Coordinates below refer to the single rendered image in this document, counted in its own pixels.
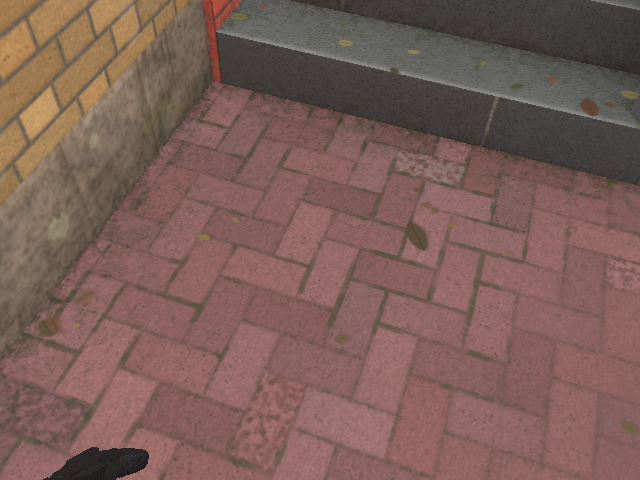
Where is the robot left hand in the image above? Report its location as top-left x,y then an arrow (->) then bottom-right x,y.
43,447 -> 149,480

